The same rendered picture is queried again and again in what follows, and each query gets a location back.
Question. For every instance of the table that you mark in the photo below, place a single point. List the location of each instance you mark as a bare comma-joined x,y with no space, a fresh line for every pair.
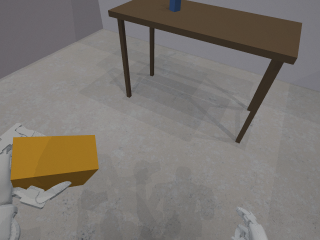
270,37

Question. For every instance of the sponge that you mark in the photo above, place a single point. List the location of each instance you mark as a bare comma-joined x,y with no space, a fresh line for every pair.
45,161

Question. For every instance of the left robot forearm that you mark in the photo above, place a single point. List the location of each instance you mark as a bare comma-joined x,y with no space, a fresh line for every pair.
9,227

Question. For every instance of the right robot hand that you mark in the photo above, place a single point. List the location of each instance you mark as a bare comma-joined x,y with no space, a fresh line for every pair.
254,232

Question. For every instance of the left robot hand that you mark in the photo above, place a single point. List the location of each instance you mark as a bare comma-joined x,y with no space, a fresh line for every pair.
32,196

